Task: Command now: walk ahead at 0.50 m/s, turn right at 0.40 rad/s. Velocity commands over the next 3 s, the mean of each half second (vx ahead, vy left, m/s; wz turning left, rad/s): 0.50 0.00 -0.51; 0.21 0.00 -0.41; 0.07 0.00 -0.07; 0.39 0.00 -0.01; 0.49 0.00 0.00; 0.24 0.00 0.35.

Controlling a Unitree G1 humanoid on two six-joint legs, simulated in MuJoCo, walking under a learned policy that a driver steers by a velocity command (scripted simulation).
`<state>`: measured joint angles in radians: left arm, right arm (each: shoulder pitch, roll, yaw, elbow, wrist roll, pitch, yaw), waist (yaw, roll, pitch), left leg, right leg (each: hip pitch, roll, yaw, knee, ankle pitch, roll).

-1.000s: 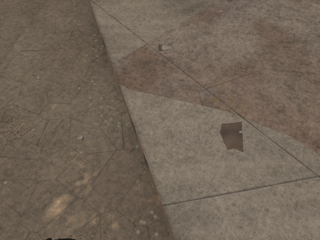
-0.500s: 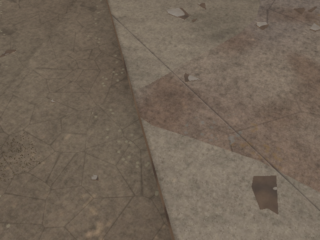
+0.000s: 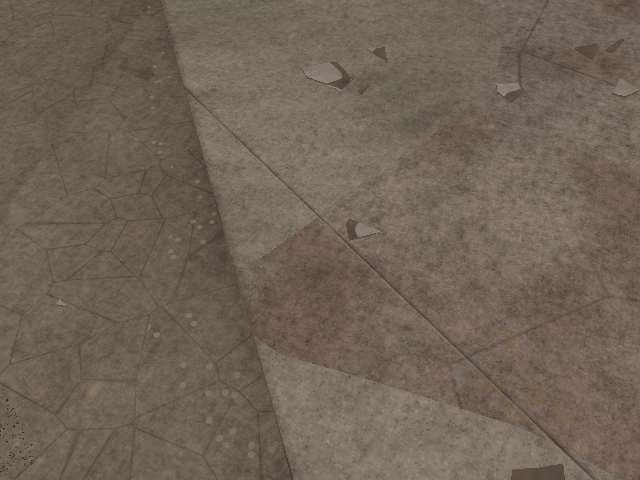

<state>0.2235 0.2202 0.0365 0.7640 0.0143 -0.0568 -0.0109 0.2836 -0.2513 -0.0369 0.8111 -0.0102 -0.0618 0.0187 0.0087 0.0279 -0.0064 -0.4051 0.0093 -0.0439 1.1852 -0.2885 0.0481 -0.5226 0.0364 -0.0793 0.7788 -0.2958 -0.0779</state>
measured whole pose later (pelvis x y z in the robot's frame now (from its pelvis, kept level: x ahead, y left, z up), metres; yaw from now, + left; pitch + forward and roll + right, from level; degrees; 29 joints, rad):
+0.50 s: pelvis +0.29 +0.06 -0.04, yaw -17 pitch +3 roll +0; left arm 0.38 0.28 0.08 0.73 -0.01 -0.02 0.04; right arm 0.19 -0.22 -0.05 0.78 -0.03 -0.08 0.03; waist 0.04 -0.05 -0.04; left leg -0.36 -0.01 -0.01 0.58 -0.26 0.02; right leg -0.54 0.05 0.12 1.65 -0.55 -0.01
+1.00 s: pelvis +0.44 +0.00 +0.02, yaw -28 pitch +2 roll +0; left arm 0.15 0.22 0.03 0.61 0.01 -0.03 -0.01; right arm 0.16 -0.28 -0.05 0.76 0.00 -0.01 -0.03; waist -0.01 0.02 0.02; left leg -0.57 0.03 -0.04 1.25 -0.42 -0.04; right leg -0.46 0.06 -0.05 0.58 -0.16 -0.09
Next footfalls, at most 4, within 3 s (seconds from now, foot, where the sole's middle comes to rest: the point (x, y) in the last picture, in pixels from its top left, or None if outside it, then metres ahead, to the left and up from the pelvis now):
0.40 left None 0.38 0.16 -0.81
0.80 right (405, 463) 0.52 -0.12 -0.74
1.18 left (307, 419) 0.61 0.08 -0.74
2.04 left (382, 289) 0.95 -0.10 -0.74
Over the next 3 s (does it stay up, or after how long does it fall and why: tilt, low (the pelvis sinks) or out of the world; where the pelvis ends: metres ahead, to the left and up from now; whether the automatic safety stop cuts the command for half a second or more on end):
stays up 1.11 -0.35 0.04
